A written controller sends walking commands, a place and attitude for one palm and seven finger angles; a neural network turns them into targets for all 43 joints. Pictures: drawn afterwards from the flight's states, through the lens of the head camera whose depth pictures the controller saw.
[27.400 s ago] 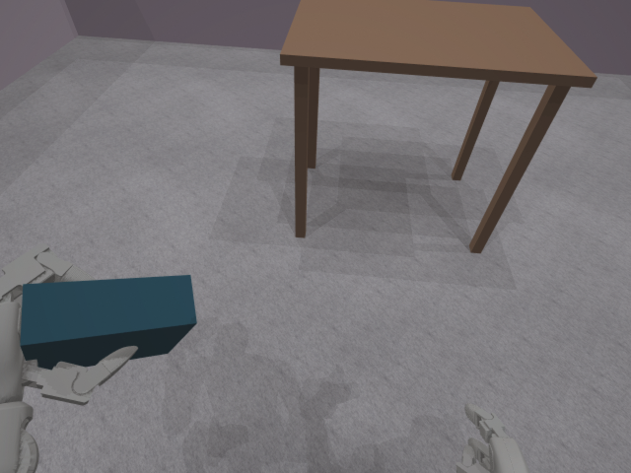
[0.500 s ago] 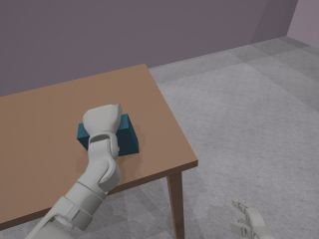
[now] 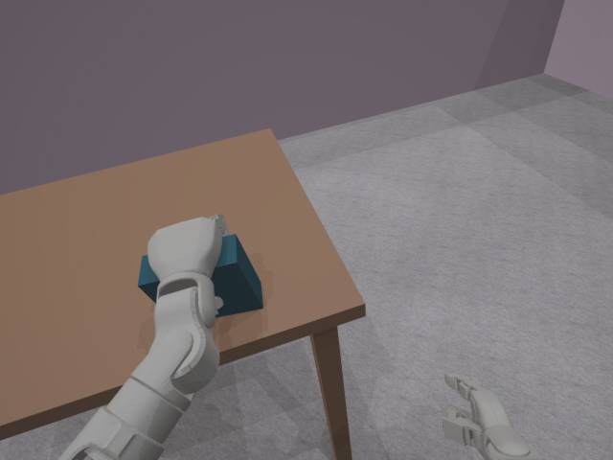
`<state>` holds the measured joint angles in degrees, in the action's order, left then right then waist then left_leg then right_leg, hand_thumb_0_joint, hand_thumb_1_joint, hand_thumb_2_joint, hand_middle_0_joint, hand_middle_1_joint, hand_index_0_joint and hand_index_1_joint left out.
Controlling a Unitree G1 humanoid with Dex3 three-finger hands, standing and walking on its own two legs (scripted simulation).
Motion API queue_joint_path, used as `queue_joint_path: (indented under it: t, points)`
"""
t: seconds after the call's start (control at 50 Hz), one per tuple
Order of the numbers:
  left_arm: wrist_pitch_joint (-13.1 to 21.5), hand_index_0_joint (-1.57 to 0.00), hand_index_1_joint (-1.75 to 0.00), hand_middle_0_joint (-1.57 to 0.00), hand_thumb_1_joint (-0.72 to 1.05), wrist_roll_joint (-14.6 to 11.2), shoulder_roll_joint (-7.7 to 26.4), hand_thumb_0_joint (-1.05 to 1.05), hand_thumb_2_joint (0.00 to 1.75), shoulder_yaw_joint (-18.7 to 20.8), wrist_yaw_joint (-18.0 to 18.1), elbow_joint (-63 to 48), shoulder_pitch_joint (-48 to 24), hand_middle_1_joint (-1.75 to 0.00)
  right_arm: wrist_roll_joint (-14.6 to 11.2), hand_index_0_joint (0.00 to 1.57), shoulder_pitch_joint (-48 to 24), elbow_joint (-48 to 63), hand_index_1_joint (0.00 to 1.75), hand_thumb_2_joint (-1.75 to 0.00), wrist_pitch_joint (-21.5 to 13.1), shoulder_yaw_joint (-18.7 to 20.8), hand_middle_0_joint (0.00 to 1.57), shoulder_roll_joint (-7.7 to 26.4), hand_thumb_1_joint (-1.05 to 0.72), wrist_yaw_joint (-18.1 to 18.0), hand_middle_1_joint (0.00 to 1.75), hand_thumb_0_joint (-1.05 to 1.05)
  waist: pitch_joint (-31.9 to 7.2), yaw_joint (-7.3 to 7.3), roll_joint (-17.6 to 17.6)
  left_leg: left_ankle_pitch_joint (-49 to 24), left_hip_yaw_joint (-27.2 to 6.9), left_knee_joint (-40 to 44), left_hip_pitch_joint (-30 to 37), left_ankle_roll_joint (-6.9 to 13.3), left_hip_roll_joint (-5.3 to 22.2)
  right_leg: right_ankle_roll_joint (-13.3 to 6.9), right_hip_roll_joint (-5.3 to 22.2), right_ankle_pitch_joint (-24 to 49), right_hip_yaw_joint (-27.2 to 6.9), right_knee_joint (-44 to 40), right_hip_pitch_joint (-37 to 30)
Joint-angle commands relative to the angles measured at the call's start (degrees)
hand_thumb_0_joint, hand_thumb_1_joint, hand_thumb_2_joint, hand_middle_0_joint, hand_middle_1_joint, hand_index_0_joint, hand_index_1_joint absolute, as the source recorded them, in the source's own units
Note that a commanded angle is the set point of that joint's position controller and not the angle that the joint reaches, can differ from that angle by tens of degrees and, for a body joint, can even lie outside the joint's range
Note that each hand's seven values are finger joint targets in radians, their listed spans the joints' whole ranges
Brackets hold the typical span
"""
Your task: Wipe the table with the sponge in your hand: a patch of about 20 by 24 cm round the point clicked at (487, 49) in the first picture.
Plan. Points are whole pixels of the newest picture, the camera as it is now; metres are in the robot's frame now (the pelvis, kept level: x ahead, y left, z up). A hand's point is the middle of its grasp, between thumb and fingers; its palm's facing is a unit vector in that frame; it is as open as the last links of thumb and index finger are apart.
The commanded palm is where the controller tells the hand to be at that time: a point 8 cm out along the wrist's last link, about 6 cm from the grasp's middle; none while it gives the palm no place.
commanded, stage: slide back across to the middle lane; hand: left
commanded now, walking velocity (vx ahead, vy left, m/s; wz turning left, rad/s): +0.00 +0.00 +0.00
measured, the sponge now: (212, 291) +0.32 +0.19 +0.07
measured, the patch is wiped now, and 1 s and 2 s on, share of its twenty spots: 1.00 1.00 1.00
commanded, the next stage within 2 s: wipe forward along the middle lane in 0.52 s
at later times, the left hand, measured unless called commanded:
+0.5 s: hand (147, 289) +0.27 +0.24 +0.14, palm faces +0.14 -0.09 -0.99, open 9.2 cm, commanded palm +0.24 +0.24 +0.18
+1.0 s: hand (134, 280) +0.29 +0.27 +0.13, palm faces +0.03 -0.02 -1.00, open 9.2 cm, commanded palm +0.27 +0.28 +0.16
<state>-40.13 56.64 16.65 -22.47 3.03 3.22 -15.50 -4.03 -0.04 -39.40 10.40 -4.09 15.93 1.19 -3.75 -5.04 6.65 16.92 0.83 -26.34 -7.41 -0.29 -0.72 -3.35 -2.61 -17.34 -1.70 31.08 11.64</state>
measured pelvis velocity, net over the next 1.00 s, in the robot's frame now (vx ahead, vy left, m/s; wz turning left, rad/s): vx -0.01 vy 0.00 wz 0.02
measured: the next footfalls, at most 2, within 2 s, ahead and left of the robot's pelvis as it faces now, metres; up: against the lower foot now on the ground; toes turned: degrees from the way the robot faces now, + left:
none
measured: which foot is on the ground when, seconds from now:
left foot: down 0.00-1.00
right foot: down 0.00-1.00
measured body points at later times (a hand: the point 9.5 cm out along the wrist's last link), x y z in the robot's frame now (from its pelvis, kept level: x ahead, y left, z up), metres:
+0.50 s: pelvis +0.00 +0.00 +0.00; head -0.03 -0.07 +0.45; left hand +0.26 +0.24 +0.19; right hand +0.24 -0.21 -0.09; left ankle -0.03 +0.13 -0.74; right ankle -0.01 -0.08 -0.74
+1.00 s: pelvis -0.01 +0.00 +0.01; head -0.03 -0.05 +0.45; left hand +0.29 +0.27 +0.18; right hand +0.21 -0.21 -0.10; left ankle -0.03 +0.13 -0.74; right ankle -0.01 -0.08 -0.74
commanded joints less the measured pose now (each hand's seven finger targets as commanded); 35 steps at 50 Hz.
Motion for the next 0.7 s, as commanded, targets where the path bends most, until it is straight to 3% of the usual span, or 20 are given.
queue_joint_path:
  t: [0.0, 0.06, 0.08, 0.1, 0.16, 0.18, 0.2, 0.24, 0.28, 0.36, 0.4, 0.44, 0.46, 0.48, 0.52, 0.56, 0.58, 0.6, 0.64, 0.68]
  points:
    - [0.1, -1.2, -1.6, -1.2, 0.1, -2.5, 6.6, 0.0, 1.3, 6.7, -1.0, -9.1, -6.8, -1.6, -0.1, 0.2, -14.8, 11.3, 0.3, -0.9, -3.4, 1.5, 0.2, 3.5, -0.9, -0.4, 0.3, 0.0, -9.3, -1.66, -10.4, -15.8, 1.5, 2.5, -4.0, 2.6, -2.8, 0.6, 0.5, 20.8, -3.8, -4.0, -11.8]
    - [0.7, -1.2, -1.6, -1.2, 0.1, -2.9, 9.3, 0.0, 1.3, 9.4, -1.1, -10.6, -4.9, -1.6, 0.0, 0.2, -14.7, 11.0, 0.3, -0.9, -3.5, 1.4, 0.2, 3.5, -0.9, -0.9, 0.3, 0.0, -7.9, -1.72, -11.6, -15.9, 1.5, 2.8, -3.8, 2.5, -2.9, 0.9, 0.2, 21.6, -5.0, -4.7, -11.9]
    - [0.8, -1.2, -1.6, -1.2, 0.1, -2.6, 12.3, 0.0, 1.3, 12.2, -0.9, -11.1, -4.3, -1.6, 0.2, 0.2, -14.6, 10.8, 0.3, -0.9, -3.3, 1.5, 0.2, 4.0, -0.9, -1.1, 0.3, 0.0, -7.6, -1.94, -10.9, -15.4, 1.1, 3.0, -3.9, 2.4, -2.9, 0.6, 0.0, 20.3, -6.2, -5.1, -11.8]
    - [0.9, -1.2, -1.6, -1.2, 0.1, -2.6, 10.1, 0.0, 1.3, 10.3, -0.9, -12.4, -5.1, -1.6, 0.2, 0.2, -14.8, 11.2, 0.3, -0.9, -3.3, 1.3, 0.2, 3.6, -0.9, -1.2, 0.3, 0.0, -7.6, -1.66, -10.4, -15.6, 1.5, 3.2, -3.9, 2.4, -2.7, 0.7, 0.4, 20.2, -5.1, -5.0, -11.9]
    - [1.5, -1.2, -1.6, -1.2, 0.1, -2.7, 12.0, 0.0, 1.3, 12.1, -1.2, -14.6, -3.0, -1.6, 0.4, 0.2, -15.0, 11.3, 0.3, -0.9, -3.4, 1.4, 0.2, 3.8, -0.9, -1.6, 0.3, 0.0, -6.8, -1.93, -9.6, -16.8, 1.2, 3.3, -3.1, 2.5, -2.8, 0.6, 0.2, 21.4, -5.7, -5.2, -11.8]
    - [1.7, -1.2, -1.6, -1.2, 0.1, -2.7, 14.8, 0.0, 1.3, 14.9, -1.0, -15.4, -1.3, -1.6, 0.6, 0.2, -14.7, 11.1, 0.3, -0.9, -3.2, 1.6, 0.2, 4.1, -0.9, -1.7, 0.3, 0.0, -7.2, -2.41, -8.7, -16.8, 1.0, 3.5, -2.7, 2.5, -2.9, 0.4, 0.0, 21.1, -6.5, -5.4, -12.2]
    - [1.9, -1.2, -1.6, -1.2, 0.1, -3.0, 13.1, 0.0, 1.3, 13.4, -1.2, -17.2, -1.7, -1.6, 0.6, 0.2, -15.1, 11.6, 0.3, -0.9, -3.4, 1.4, 0.2, 3.8, -0.9, -1.7, 0.3, 0.0, -7.9, -2.15, -8.8, -17.4, 1.2, 3.3, -2.7, 2.6, -2.8, 0.6, 0.3, 22.4, -5.6, -4.9, -12.8]
    - [2.2, -1.2, -1.6, -1.2, 0.1, -3.1, 13.9, 0.0, 1.3, 14.1, -1.4, -17.9, -1.1, -1.6, 0.7, 0.2, -15.0, 11.4, 0.3, -0.9, -3.4, 1.4, 0.2, 3.8, -0.9, -2.0, 0.3, 0.0, -7.2, -1.95, -8.9, -17.8, 1.1, 3.4, -2.3, 2.6, -2.8, 0.6, 0.3, 23.0, -5.9, -5.4, -12.5]
    - [2.3, -1.2, -1.6, -1.2, 0.1, -2.9, 18.2, 0.0, 1.3, 18.0, -1.3, -18.5, -0.6, -1.6, 0.9, 0.2, -14.8, 11.0, 0.3, -0.9, -3.1, 1.6, 0.2, 4.4, -0.9, -2.4, 0.3, 0.0, -7.1, -2.26, -8.0, -17.2, 0.7, 3.6, -1.9, 2.5, -2.8, 0.4, 0.1, 21.3, -7.3, -5.9, -12.4]
    - [2.6, -1.2, -1.6, -1.2, 0.1, -3.2, 16.1, 0.0, 1.3, 16.1, -2.1, -18.7, 0.3, -1.6, 0.8, 0.2, -14.9, 11.0, 0.3, -0.9, -3.5, 1.7, 0.2, 4.3, -0.9, -2.9, 0.3, 0.0, -6.0, -1.75, -8.1, -17.5, 0.8, 3.9, -1.4, 2.7, -2.8, 0.6, 0.2, 20.8, -6.1, -6.3, -11.4]
    - [2.6, -1.2, -1.6, -1.2, 0.1, -2.9, 17.9, 0.0, 1.3, 17.3, -2.4, -20.2, -0.9, -1.6, 0.9, 0.2, -15.0, 11.2, 0.3, -0.9, -3.6, 1.8, 0.2, 4.6, -0.9, -3.2, 0.3, 0.0, -7.2, -1.8, -7.6, -16.9, 0.8, 3.8, -1.2, 2.9, -2.9, 0.7, 0.5, 19.4, -6.2, -6.5, -11.9]
    - [2.8, -1.2, -1.6, -1.2, 0.1, -2.9, 18.2, 0.0, 1.3, 17.2, -3.0, -17.6, -0.9, -1.6, 0.9, 0.2, -14.7, 10.7, 0.3, -0.9, -3.9, 1.6, 0.2, 4.8, -0.9, -3.7, 0.3, 0.0, -5.2, -1.44, -9.0, -16.1, 0.5, 4.1, -1.6, 2.9, -2.8, 0.8, 0.4, 18.1, -5.8, -7.1, -10.7]
    - [3.0, -1.2, -1.6, -1.2, 0.1, -2.6, 18.1, 0.0, 1.3, 16.7, -3.4, -17.5, -1.6, -1.6, 0.9, 0.2, -14.9, 10.7, 0.3, -0.9, -3.9, 1.6, 0.2, 4.9, -0.9, -3.9, 0.3, 0.0, -5.0, -1.31, -8.4, -15.6, 0.5, 4.3, -1.5, 2.9, -2.8, 0.8, 0.4, 16.9, -5.6, -7.5, -10.2]
    - [2.9, -1.2, -1.6, -1.2, 0.1, -2.0, 20.1, 0.0, 1.3, 18.2, -3.6, -18.1, -2.1, -1.6, 1.0, 0.2, -14.7, 10.8, 0.3, -0.9, -3.9, 1.6, 0.2, 5.3, -0.9, -4.0, 0.3, 0.0, -6.1, -1.57, -7.3, -15.2, 0.3, 4.4, -0.8, 2.9, -2.9, 0.5, 0.2, 15.5, -6.4, -7.8, -10.2]
    - [3.7, -1.2, -1.6, -1.2, 0.1, -2.1, 18.0, 0.0, 1.3, 16.2, -4.3, -16.9, -1.9, -1.6, 0.9, 0.2, -14.5, 10.6, 0.3, -0.9, -4.4, 1.6, 0.2, 4.9, -0.9, -4.3, 0.3, 0.0, -5.7, -1.16, -8.4, -15.6, 0.6, 4.2, -1.0, 3.1, -3.0, 0.9, 0.5, 16.2, -5.0, -7.5, -10.3]
    - [4.6, -1.2, -1.6, -1.2, 0.1, -2.3, 19.4, 0.0, 1.3, 17.2, -5.0, -17.2, -0.7, -1.6, 1.0, 0.2, -14.5, 10.8, 0.3, -0.9, -4.7, 1.6, 0.2, 5.1, -0.9, -4.5, 0.3, 0.0, -6.2, -1.6, -8.1, -15.5, 0.4, 4.4, -1.1, 3.1, -3.0, 1.0, 0.7, 16.5, -4.9, -7.5, -10.9]
    - [4.9, -1.2, -1.6, -1.2, 0.1, -1.7, 22.2, 0.0, 1.3, 19.7, -4.9, -16.6, -0.4, -1.6, 1.2, 0.2, -14.1, 10.7, 0.3, -0.9, -4.8, 1.6, 0.2, 5.5, -0.9, -4.7, 0.3, 0.0, -6.9, -1.86, -8.1, -14.9, 0.1, 4.5, -1.1, 3.0, -3.0, 0.7, 0.4, 15.0, -5.9, -7.6, -10.9]
    - [5.5, -1.2, -1.6, -1.2, 0.1, -1.7, 19.7, 0.0, 1.3, 17.3, -5.2, -17.1, -2.4, -1.6, 1.2, 0.2, -14.3, 11.0, 0.3, -0.9, -4.9, 1.5, 0.2, 5.1, -0.9, -4.8, 0.3, 0.0, -6.5, -1.31, -8.2, -15.1, 0.4, 4.4, -1.3, 3.0, -2.9, 0.8, 0.7, 15.3, -4.5, -7.5, -10.5]
    - [6.7, -1.2, -1.6, -1.2, 0.1, -1.9, 18.3, 0.0, 1.3, 16.3, -5.3, -15.2, -3.5, -1.6, 1.2, 0.2, -13.3, 10.4, 0.3, -0.9, -5.1, 1.6, 0.2, 5.1, -0.9, -5.1, 0.3, 0.0, -4.9, -0.73, -9.1, -14.5, 0.3, 4.8, -1.3, 3.0, -2.7, 0.9, 0.6, 14.6, -4.0, -8.3, -9.4]
    - [7.4, -1.2, -1.6, -1.2, 0.1, -1.2, 22.1, 0.0, 1.3, 19.4, -4.8, -13.2, -5.6, -1.6, 1.5, 0.2, -12.5, 9.8, 0.3, -0.9, -5.3, 1.7, 0.2, 5.7, -0.9, -5.6, 0.3, 0.0, -5.0, -0.93, -8.6, -13.1, 0.0, 5.0, -1.0, 2.9, -2.7, 0.5, 0.3, 12.2, -4.9, -9.0, -8.5]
